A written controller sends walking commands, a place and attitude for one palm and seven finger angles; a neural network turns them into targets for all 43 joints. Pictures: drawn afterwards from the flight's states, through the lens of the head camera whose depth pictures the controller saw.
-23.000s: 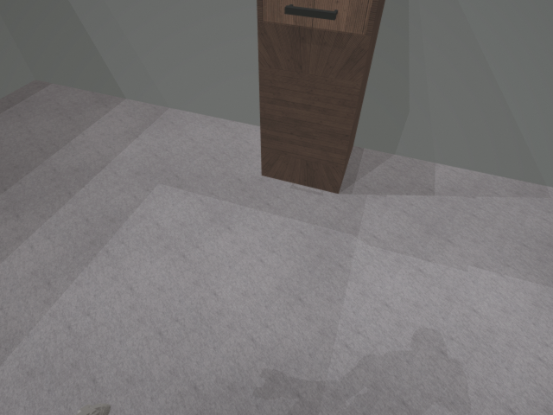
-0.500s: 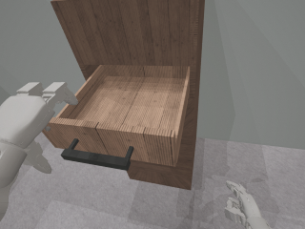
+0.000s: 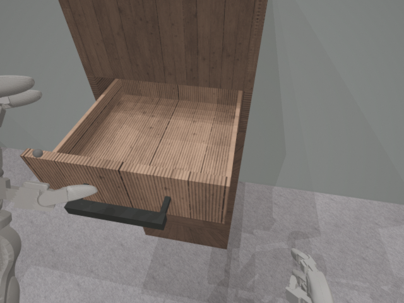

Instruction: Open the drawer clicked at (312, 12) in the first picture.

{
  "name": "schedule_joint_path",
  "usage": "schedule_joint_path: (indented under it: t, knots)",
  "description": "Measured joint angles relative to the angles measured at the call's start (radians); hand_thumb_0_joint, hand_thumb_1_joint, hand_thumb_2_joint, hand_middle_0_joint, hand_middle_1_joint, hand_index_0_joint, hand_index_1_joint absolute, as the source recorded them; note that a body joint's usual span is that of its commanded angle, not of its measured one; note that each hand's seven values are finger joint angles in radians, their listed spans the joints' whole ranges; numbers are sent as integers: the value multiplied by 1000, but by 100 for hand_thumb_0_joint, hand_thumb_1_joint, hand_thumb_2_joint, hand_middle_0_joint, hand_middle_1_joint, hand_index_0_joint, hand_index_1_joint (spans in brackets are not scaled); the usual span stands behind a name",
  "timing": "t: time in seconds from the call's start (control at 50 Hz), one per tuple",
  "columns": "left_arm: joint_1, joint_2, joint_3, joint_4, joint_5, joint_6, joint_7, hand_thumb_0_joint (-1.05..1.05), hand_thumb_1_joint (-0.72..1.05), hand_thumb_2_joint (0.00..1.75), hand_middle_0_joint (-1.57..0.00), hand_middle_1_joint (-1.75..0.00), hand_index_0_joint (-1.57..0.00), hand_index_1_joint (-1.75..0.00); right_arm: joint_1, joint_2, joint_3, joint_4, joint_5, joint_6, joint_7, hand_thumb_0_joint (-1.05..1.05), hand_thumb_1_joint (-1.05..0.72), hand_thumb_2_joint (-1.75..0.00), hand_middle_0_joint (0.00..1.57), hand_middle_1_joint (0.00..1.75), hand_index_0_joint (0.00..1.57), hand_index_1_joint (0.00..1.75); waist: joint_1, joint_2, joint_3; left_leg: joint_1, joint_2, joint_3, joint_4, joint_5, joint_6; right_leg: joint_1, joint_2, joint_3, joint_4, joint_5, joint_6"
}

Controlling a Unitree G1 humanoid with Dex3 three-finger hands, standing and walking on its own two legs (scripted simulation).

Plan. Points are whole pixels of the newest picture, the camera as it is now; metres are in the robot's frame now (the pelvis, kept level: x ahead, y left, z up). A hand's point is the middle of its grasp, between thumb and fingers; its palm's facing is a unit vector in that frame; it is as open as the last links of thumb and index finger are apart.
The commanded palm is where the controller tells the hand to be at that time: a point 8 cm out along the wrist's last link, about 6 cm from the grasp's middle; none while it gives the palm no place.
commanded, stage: draw the hand back to the body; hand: left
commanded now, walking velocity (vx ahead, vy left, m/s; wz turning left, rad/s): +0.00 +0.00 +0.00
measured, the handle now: (120, 204) +0.25 +0.19 +0.09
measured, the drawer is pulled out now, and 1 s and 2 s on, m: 0.29 0.29 0.29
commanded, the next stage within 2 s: step back with the hand held close in 0.74 s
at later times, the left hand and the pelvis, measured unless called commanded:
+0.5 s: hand (33, 143) +0.21 +0.24 +0.27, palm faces +0.54 -0.77 -0.34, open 9.0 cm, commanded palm +0.16 +0.28 +0.28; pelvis +0.03 +0.00 +0.00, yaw +0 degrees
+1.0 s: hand (39, 139) +0.22 +0.24 +0.28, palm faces +0.52 -0.74 -0.42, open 7.4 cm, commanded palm +0.15 +0.28 +0.28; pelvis +0.02 +0.00 +0.00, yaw +0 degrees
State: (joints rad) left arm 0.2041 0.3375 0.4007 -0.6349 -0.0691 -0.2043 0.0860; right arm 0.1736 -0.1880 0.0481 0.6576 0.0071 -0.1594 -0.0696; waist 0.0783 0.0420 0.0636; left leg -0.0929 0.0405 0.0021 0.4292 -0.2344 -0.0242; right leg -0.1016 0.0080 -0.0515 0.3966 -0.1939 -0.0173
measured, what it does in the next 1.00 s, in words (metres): stands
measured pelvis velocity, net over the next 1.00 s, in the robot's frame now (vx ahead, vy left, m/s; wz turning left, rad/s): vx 0.02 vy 0.00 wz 0.00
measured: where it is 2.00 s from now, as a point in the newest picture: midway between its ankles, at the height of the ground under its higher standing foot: outside the picture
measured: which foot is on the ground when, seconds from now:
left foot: down 0.00-1.00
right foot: down 0.00-1.00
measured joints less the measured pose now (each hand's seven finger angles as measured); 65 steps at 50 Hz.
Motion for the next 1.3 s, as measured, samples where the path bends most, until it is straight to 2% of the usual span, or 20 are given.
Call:
schedule_joint_path:
  t: [0.08, 0.2, 0.3, 0.4, 0.68, 0.88, 1.0, 1.12, 1.22, 1.3]
  knots:
    - [16, -2, 3, 2, -6, -1, 19, -1, -20, 44, -29, -101, -29, -101, 20, -5, -9, 24, -10, -6, 5, 2, -90, -90, 20, 30, 20, 30, -13, -6, 0, 14, 2, 8, -5, -10, 2, 12, 2, 8, -6, -6, 2]
    - [93, 43, 25, -40, -9, 1, 14, -1, -1, 52, -28, -88, -28, -88, 22, -21, -33, 23, -10, 1, 13, 2, -90, -90, 20, 30, 20, 30, -25, 6, -10, 13, 1, 19, 4, -29, 6, 7, 1, 19, 1, -20, 7]
    - [110, 63, 56, -39, -15, 2, 14, 0, 16, 59, -27, -77, -27, -77, 7, -26, -44, 13, -2, 16, 13, 2, -90, -90, 20, 30, 20, 30, -18, 20, -21, 8, -2, 19, 6, -36, 8, 2, -3, 18, 6, -29, 11]
    - [101, 53, 73, -8, -21, 18, 18, 0, 34, 67, -26, -66, -26, -65, -16, -22, -44, 2, 2, 32, 12, 2, -90, -90, 20, 30, 20, 30, -7, 29, -28, 5, -4, 15, 3, -38, 8, 0, -4, 14, 5, -34, 11]
    - [91, 32, 59, -6, -23, 53, 23, 1, 78, 86, -22, -37, -22, -37, -32, -10, -31, -12, -3, 43, 12, 1, -90, -90, 20, 30, 20, 30, 9, 24, -36, 7, 4, 0, 7, -43, -1, 9, 3, -1, 3, -41, 2]
    - [98, 44, 75, -5, -26, 53, 19, 1, 87, 90, -22, -31, -22, -31, -16, -16, -34, -15, 2, 57, 15, 2, -90, -90, 20, 30, 20, 30, -4, 30, -42, -4, 8, 0, 10, -41, -4, -2, 8, -1, 6, -39, -1]
    - [119, 94, 129, -21, -11, 8, 27, 1, 88, 90, -21, -31, -22, -31, -25, -39, -43, -54, 14, 104, 19, 1, -90, -90, 20, 30, 20, 30, -52, 26, -56, -113, 9, -8, 45, -30, 1, -92, 8, -8, 4, -11, 4]
    - [226, 155, 160, -95, -5, -4, 32, 1, 88, 90, -22, -31, -22, -31, -23, -53, -75, -91, 24, 132, 18, 1, -90, -90, 20, 30, 20, 30, -88, 4, -41, -184, -7, 13, 66, -14, 15, -177, -9, 13, 41, 4, 19]
    - [278, 203, 200, -140, -1, -21, 42, 1, 88, 90, -22, -31, -22, -31, 2, -46, -86, -102, 24, 126, 14, 1, -90, -90, 20, 30, 20, 30, -91, -23, -34, -224, -19, 27, 90, -4, 26, -230, -22, 28, 85, 9, 28]
    - [256, 215, 227, -137, 3, -39, 54, 1, 88, 90, -22, -31, -22, -31, 20, -33, -78, -98, 22, 105, 13, 1, -90, -90, 20, 30, 20, 30, -83, -38, -35, -253, -26, 31, 118, 3, 30, -266, -29, 33, 127, 9, 29]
